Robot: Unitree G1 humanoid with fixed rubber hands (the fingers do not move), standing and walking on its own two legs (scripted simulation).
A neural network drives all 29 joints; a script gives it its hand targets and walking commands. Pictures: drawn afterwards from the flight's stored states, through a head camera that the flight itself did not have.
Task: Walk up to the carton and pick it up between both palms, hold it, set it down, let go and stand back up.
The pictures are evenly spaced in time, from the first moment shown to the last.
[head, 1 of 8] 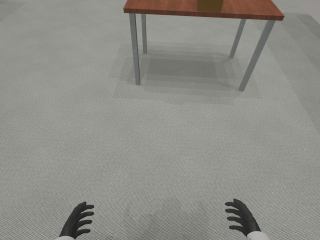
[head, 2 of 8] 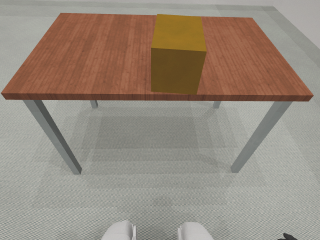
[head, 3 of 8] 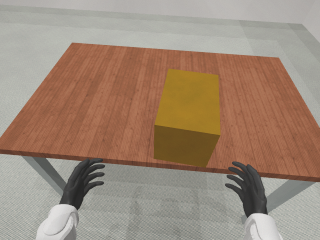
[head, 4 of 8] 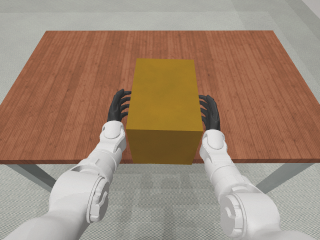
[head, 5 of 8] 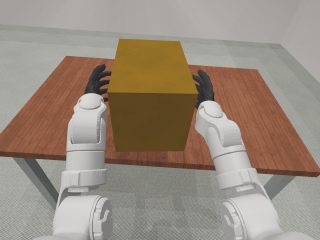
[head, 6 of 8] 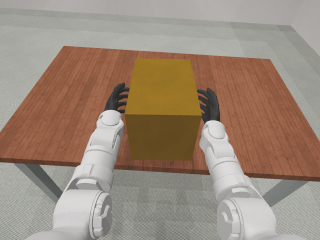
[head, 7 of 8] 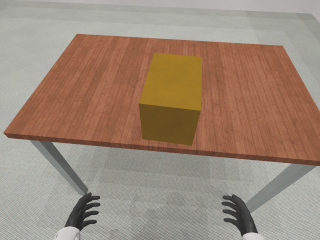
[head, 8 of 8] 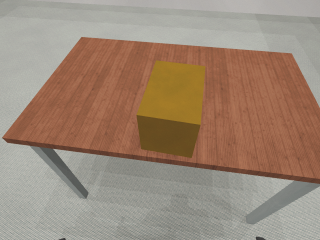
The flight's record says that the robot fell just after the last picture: no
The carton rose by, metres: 0.18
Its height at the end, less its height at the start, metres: +0.00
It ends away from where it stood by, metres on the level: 0.05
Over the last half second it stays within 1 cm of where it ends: yes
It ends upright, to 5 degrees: yes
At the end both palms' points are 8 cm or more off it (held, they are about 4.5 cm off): yes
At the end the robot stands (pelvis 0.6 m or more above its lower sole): yes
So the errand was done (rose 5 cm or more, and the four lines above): yes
